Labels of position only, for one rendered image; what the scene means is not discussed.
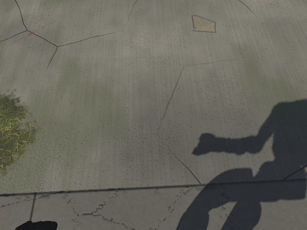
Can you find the robot left hand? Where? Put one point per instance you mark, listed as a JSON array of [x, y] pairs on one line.
[[39, 225]]

